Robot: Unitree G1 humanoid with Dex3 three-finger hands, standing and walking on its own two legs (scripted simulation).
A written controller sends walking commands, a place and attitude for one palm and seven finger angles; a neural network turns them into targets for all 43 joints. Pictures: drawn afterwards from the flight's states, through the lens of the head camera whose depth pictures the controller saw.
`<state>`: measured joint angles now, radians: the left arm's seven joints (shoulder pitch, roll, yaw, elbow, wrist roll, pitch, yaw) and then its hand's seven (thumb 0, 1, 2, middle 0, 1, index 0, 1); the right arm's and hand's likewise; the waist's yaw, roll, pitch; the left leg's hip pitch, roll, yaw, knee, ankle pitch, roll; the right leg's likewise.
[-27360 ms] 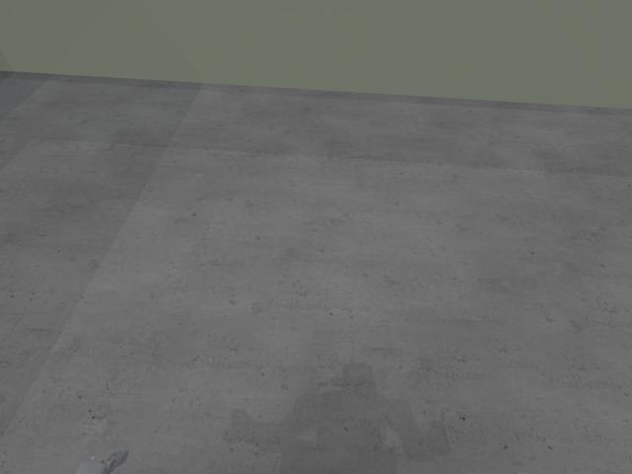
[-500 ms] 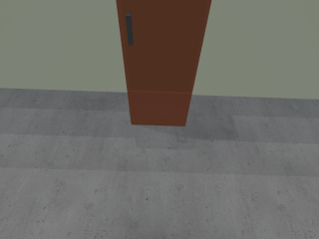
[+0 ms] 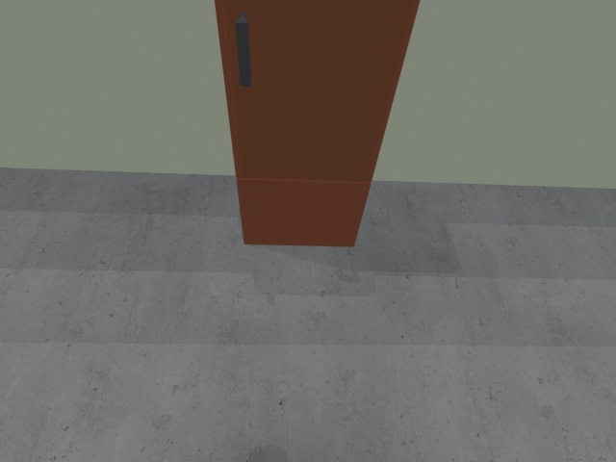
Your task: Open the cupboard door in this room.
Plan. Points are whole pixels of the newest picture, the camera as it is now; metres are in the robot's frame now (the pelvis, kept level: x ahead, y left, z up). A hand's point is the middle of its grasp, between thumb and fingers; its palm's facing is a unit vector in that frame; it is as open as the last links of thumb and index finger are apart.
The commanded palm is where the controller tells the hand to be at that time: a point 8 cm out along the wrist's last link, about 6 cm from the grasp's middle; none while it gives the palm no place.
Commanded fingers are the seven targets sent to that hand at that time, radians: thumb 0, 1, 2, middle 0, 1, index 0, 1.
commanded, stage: take the last steps up to it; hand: left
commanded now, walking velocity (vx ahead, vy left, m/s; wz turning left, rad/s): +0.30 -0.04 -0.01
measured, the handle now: (244, 49) +0.93 +0.18 +0.06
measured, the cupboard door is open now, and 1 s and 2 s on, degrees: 0 0 0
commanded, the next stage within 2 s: come to a stop and stand still in 0.74 s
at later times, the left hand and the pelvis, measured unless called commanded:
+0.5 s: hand (231, 371) +0.28 +0.13 -0.17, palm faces +0.07 -0.97 -0.21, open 7.1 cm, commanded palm none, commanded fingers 0.00 0.90 0.90 -0.20 -0.30 -0.20 -0.30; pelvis +0.21 -0.06 +0.00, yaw +2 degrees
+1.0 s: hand (218, 348) +0.32 +0.16 -0.18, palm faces +0.11 -0.98 -0.14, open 7.4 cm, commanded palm none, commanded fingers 0.00 0.90 0.90 -0.20 -0.30 -0.20 -0.30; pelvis +0.38 +0.01 +0.00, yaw +1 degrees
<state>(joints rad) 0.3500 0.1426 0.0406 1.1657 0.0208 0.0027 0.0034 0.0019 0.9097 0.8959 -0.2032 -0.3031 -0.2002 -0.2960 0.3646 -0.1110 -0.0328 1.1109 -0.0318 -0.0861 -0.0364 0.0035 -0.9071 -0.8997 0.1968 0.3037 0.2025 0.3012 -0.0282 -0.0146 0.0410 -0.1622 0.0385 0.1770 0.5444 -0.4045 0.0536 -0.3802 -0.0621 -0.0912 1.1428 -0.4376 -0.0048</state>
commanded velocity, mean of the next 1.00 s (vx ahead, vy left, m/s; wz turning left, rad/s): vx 0.14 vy -0.04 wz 0.00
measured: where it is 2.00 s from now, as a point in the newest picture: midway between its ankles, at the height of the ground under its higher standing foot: (322, 412)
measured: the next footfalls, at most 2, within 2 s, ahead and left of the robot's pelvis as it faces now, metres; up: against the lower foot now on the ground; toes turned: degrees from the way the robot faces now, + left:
right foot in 0.32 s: +0.29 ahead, -0.12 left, +0.00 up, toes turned -8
left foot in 0.86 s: +0.44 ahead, +0.11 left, +0.00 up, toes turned +10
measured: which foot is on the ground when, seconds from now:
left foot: down 0.00-0.34, up 0.36-0.84, down 0.86-1.00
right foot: up 0.00-0.30, down 0.32-0.86, up 0.88-1.00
